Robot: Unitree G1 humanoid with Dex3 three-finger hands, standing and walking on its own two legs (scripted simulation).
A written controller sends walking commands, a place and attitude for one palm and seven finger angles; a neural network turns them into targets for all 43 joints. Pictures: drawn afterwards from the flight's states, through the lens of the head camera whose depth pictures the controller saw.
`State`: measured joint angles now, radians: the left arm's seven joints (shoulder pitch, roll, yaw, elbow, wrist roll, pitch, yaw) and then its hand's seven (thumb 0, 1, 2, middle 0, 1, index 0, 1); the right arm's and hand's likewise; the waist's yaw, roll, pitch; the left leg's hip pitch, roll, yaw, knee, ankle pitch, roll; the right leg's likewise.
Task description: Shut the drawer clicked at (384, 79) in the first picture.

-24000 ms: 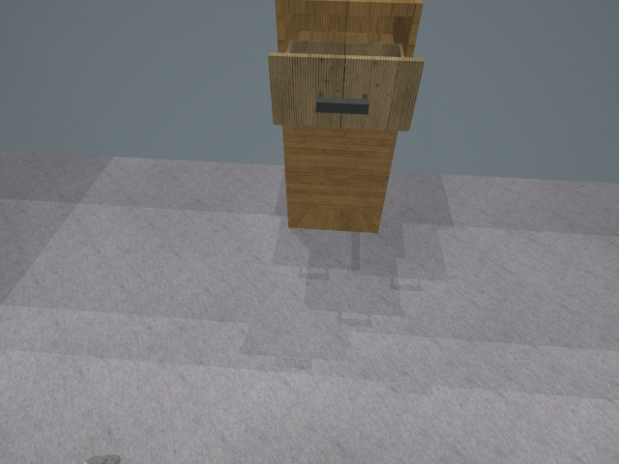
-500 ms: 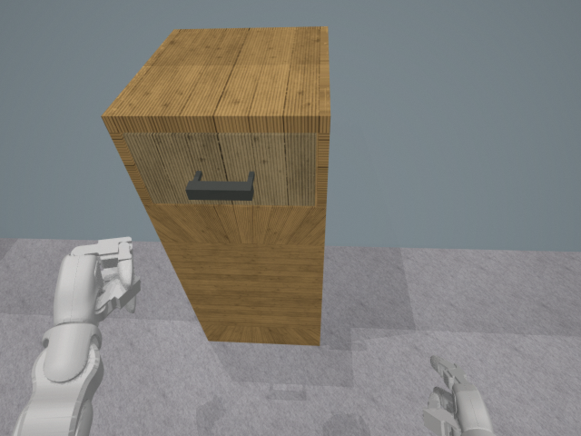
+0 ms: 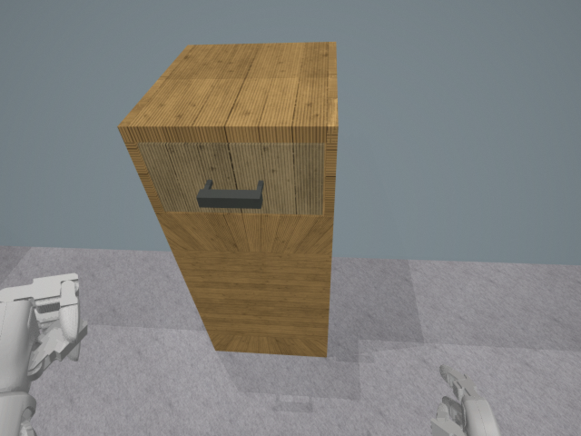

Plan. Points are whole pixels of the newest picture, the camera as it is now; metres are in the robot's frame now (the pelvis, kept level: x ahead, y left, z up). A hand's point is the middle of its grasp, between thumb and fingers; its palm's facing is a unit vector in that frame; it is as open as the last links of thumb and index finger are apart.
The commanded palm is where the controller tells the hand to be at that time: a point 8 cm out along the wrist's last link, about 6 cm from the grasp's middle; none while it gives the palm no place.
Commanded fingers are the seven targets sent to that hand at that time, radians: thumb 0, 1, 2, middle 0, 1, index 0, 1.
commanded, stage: draw the hand back to the body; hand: left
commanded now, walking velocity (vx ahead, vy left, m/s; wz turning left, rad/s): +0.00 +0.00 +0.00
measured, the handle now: (232, 191) +0.55 +0.20 +0.03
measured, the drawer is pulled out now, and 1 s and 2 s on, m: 0.00 0.00 0.00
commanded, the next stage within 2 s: step back with the hand held close in 0.04 s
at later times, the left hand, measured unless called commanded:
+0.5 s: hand (86, 335) +0.17 +0.24 +0.14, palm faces +0.25 -0.83 -0.49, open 3.3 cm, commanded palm +0.11 +0.29 +0.17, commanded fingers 0.00 0.90 0.90 -1.40 -1.60 -1.40 -1.60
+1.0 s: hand (9, 406) +0.10 +0.27 +0.15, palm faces +0.35 -0.83 -0.44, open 3.3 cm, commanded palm +0.03 +0.31 +0.17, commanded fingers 0.00 0.90 0.90 -1.40 -1.60 -1.40 -1.60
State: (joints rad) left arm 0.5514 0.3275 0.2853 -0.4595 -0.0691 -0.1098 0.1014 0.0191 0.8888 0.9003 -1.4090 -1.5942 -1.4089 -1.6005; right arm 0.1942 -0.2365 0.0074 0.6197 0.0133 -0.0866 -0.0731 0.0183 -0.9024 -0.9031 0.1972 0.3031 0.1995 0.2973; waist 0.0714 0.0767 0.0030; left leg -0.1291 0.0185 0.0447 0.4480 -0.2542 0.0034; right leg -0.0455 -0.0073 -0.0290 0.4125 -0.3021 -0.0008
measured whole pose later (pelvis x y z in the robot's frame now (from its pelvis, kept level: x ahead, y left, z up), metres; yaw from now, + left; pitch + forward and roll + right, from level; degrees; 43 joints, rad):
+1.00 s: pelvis -0.10 +0.03 -0.01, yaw +0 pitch +0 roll -3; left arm 0.62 0.39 0.36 -0.60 -0.04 -0.25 0.15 0.02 0.88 0.90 -1.41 -1.59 -1.41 -1.60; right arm 0.20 -0.22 -0.01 0.58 0.00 -0.07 -0.08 0.02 -0.90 -0.90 0.20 0.30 0.20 0.30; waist 0.01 0.02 0.04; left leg -0.43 0.02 0.02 0.58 -0.16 0.04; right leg -0.32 0.00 -0.03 0.49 -0.18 0.03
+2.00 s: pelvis -0.25 +0.11 +0.00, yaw -4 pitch -1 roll -5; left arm 0.60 0.44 0.39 -0.62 -0.05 -0.19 0.12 0.02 0.89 0.90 -1.41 -1.59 -1.41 -1.60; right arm 0.23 -0.14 0.02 0.61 -0.02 -0.11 -0.04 0.02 -0.90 -0.90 0.20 0.30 0.20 0.30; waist -0.03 -0.02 0.01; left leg -0.36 -0.02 0.04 0.30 -0.07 0.00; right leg -0.29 0.11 -0.02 0.76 -0.52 -0.02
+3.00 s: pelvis -0.32 +0.15 -0.01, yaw -2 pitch +0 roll +1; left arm 0.66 0.38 0.38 -0.59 -0.03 -0.25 0.15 0.02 0.88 0.90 -1.41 -1.59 -1.41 -1.60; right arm 0.24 -0.19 0.00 0.66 0.00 -0.10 -0.05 0.02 -0.90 -0.90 0.20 0.30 0.20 0.30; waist 0.00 -0.01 0.01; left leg -0.36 0.01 0.05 0.70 -0.32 0.01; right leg -0.22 0.01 -0.04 0.53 -0.31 -0.05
